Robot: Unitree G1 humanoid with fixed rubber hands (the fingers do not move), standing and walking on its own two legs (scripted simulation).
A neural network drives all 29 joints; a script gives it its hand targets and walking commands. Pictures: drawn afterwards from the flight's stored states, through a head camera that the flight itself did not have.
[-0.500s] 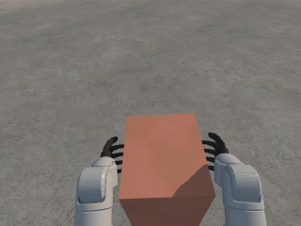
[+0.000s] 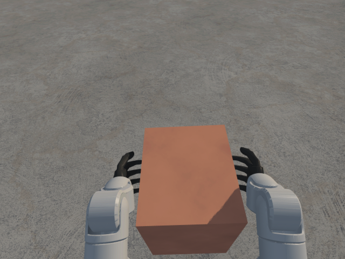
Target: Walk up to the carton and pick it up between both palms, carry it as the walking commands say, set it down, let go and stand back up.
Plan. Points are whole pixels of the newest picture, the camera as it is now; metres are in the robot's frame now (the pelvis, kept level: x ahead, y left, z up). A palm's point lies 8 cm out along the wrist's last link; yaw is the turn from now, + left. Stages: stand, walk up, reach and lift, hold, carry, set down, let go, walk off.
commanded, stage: carry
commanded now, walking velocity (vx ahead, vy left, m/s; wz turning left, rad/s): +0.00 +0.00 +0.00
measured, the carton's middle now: (187, 192) +0.31 +0.01 +0.00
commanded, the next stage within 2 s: none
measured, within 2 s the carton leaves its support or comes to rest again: neither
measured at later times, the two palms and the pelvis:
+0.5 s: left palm (128, 195) +0.25 +0.13 +0.09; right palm (266, 195) +0.26 -0.14 +0.09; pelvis -0.02 -0.01 +0.00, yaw +0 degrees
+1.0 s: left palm (122, 195) +0.25 +0.14 +0.09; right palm (261, 195) +0.26 -0.13 +0.10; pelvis -0.02 +0.00 +0.01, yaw -1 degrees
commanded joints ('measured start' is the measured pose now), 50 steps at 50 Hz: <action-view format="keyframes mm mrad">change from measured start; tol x4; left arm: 1 -501 -1007 -708 -72 -465 -22 -296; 18 -524 -1015 -650 -25 -415 -27 -295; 33 -555 -982 -588 71 -369 -140 -298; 45 -531 -955 -580 69 -350 -186 -290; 46 -571 -997 -697 -116 -445 -155 -288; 50 -563 -984 -706 -102 -472 -34 -299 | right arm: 1 -349 994 613 -11 404 -2 286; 8 -499 1048 669 -57 459 3 299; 19 -471 1037 625 15 432 -3 301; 32 -464 1007 547 113 351 -109 285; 45 -439 982 539 113 332 -164 277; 46 -477 1028 658 -76 429 -133 275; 50 -419 1010 644 -73 431 -24 267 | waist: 1 -15 144 -306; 3 -22 -80 -319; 5 -18 -123 -303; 12 -11 -15 -299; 23 -9 -7 -253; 45 -3 7 -291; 50 -24 139 -249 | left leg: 1 184 143 -97 -10 520 52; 3 52 63 -61 33 213 -24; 4 52 47 -49 30 28 -40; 5 57 33 -48 10 -20 -39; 10 132 79 -80 -74 155 -9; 27 127 76 -88 -130 80 4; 45 125 80 -100 -147 121 19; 48 164 123 -125 -295 -213 4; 50 252 215 -226 -397 -400 41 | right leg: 1 170 -36 -6 -191 165 0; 3 269 -223 183 -125 626 -59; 4 257 -237 202 -139 692 -78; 7 165 -194 159 -180 413 -62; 10 145 -142 98 -154 278 -46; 24 93 -133 107 -211 133 -46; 45 138 -125 82 -189 199 -39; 48 74 -94 67 -218 -67 -29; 50 -44 -24 -17 -78 -122 -24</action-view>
